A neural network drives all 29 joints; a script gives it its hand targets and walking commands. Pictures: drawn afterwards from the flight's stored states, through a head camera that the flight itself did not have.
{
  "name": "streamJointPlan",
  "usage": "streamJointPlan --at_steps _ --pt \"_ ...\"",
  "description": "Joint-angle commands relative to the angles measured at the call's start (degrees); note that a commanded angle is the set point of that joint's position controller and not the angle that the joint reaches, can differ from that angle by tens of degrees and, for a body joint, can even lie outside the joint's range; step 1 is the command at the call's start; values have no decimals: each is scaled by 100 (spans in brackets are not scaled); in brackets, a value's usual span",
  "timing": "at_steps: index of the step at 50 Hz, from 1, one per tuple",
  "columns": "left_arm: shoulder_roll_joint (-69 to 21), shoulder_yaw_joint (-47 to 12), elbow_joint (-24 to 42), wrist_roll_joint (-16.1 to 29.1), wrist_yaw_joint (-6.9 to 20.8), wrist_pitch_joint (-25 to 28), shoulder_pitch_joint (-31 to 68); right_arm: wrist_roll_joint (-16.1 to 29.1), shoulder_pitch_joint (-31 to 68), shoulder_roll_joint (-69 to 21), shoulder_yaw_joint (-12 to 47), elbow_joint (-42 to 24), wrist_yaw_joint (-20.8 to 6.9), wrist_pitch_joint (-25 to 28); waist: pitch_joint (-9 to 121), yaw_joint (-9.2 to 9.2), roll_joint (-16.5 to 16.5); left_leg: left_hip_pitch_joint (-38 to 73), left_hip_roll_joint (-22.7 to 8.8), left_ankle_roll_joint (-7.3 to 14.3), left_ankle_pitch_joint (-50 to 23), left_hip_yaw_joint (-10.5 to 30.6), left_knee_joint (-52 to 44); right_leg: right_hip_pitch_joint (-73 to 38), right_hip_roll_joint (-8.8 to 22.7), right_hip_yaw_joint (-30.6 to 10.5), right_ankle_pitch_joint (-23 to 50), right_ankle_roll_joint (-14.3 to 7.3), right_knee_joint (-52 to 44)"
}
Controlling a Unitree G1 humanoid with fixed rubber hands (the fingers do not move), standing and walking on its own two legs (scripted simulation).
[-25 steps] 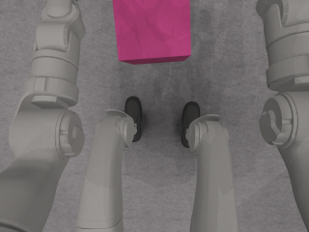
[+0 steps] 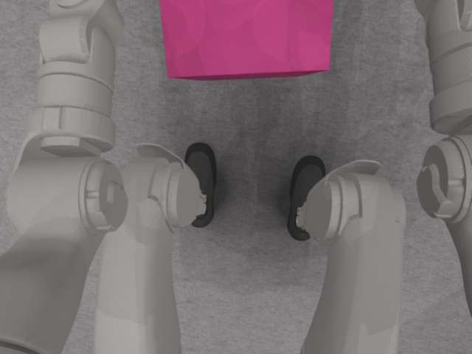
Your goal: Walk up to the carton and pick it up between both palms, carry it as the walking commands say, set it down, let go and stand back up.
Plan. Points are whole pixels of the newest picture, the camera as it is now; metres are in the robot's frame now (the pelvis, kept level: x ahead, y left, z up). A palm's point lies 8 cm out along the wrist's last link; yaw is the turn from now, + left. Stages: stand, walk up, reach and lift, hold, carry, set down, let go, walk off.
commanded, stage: reach and lift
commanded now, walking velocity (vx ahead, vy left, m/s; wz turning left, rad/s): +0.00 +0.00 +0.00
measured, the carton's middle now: (247, 11) +0.54 +0.02 -0.31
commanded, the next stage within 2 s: none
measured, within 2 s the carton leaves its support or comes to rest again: leaves its support in 1.96 s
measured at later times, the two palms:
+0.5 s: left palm out of the picture +0.57 +0.18 -0.23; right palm out of the picture +0.57 -0.19 -0.26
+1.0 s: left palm out of the picture +0.57 +0.17 -0.23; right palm out of the picture +0.57 -0.17 -0.25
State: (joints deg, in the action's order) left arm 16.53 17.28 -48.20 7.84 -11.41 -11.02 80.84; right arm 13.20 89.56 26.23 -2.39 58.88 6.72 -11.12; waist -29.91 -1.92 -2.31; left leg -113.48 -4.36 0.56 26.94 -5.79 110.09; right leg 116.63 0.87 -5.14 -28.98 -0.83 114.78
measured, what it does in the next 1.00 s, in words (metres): lowers itself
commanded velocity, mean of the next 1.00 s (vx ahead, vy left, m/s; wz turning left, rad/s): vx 0.00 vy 0.00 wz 0.00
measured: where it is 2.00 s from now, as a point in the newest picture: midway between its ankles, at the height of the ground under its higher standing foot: (251, 205)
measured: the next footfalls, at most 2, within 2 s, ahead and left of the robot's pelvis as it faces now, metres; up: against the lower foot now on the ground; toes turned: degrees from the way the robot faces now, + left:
none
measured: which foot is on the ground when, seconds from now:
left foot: down 0.00-1.00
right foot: down 0.00-1.00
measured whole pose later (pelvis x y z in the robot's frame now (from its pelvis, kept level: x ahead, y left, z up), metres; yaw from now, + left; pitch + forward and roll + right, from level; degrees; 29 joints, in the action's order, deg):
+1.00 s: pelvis +0.01 +0.00 -0.06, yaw +1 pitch +33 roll +6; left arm 19.2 10.9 -68.3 13.4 -8.2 -0.4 89.9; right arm 15.2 89.1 26.2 8.1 61.7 5.6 -3.2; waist -29.8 -1.1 1.5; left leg -125.4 -4.2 0.4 28.2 -5.1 121.0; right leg 128.5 0.9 -5.4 -30.6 -0.6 125.9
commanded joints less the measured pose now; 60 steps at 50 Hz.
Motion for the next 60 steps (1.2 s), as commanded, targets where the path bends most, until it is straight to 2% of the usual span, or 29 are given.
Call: streamJointPlan --at_steps 1,2,8,9,11,12,14,17,19,23,26,30,37,40,46,53,60 --pt "270 -736 -520 369 220 556 765 -277 759 508 107 352 -111 650 9245 -81 -98 2978 759 -347 -1389 212 -109 -2963 -294 611 1157 135 -679" --pt "280 -745 -596 411 247 633 720 -245 800 496 124 271 -111 733 9175 -103 -129 2818 751 -353 -1507 228 -21 -2962 -288 583 1313 151 -616" --pt "488 -1089 77 980 243 1009 1310 153 1581 698 455 -1053 7 1007 10017 -125 -415 2694 705 -292 -2040 266 471 -3705 -226 504 2196 212 -249" --pt "429 -1164 -123 1153 265 1051 1363 202 1672 706 539 -1109 27 1041 9892 -82 -569 2456 694 -278 -2001 291 534 -3744 -207 494 2250 211 -193" --pt "230 -1248 -969 1397 372 1028 1193 173 1673 571 716 -994 16 1066 9226 67 -940 1699 662 -253 -1611 342 609 -3709 -144 452 2116 239 -172" --pt "178 -1242 -1361 1411 428 997 1072 150 1625 500 768 -869 -2 1059 8864 92 -1044 1364 640 -244 -1357 361 626 -3624 -112 422 1954 253 -176" --pt "173 -1167 -1845 1329 480 952 885 196 1479 277 910 -544 -67 1000 8531 27 -1138 1071 611 -219 -1053 341 640 -3531 -75 382 1695 283 -200" --pt "528 -884 -1783 1168 397 981 883 246 1401 343 928 -315 -90 930 8794 -257 -1095 1305 568 -217 -1117 247 641 -3479 -52 372 1479 344 -154" --pt "715 -785 -1603 1088 313 1088 874 272 1204 354 908 -228 -63 938 9070 -318 -1022 1483 570 -244 -1331 200 659 -3577 -63 372 1648 353 -82" --pt "659 -1000 -1350 1199 247 1254 780 335 799 229 989 -232 -2 1003 9695 -175 -1031 1607 604 -304 -1767 180 773 -4067 -104 353 2405 353 114" --pt "497 -1178 -1386 1274 238 1272 639 375 677 239 984 -308 17 1049 9845 -50 -957 1703 628 -306 -1925 220 801 -4069 -130 391 2631 345 202" --pt "288 -1349 -1464 1343 243 1245 642 449 738 226 1002 -315 -23 1069 9662 21 -833 1891 652 -278 -1929 246 746 -3691 -142 493 2393 335 181" --pt "-6 -1454 -1596 1409 271 1213 727 575 997 -144 1348 -359 -94 1057 9374 -142 -991 1743 675 -241 -1720 186 693 -3563 -120 479 2124 358 61" --pt "-159 -1515 -1611 1394 292 1221 783 551 1011 -289 1401 -338 -93 1069 9287 -119 -953 1714 696 -226 -1696 198 687 -3551 -128 479 2140 345 40" --pt "-599 -1689 -1589 1360 343 1236 942 466 1007 -607 1487 -174 -116 1088 9111 7 -785 1831 773 -234 -1692 221 683 -3445 -168 518 2118 308 24" --pt "-1112 -1758 -1623 1281 442 1242 1157 137 839 -982 1347 288 -140 1081 8748 214 -541 1863 883 -254 -1585 255 690 -3229 -206 553 1958 244 1" --pt "-1797 -1816 -1635 1188 584 1230 1402 -158 1017 -1377 1205 239 -159 1162 8676 405 -329 1936 992 -297 -1643 304 698 -3220 -273 619 2008 172 18"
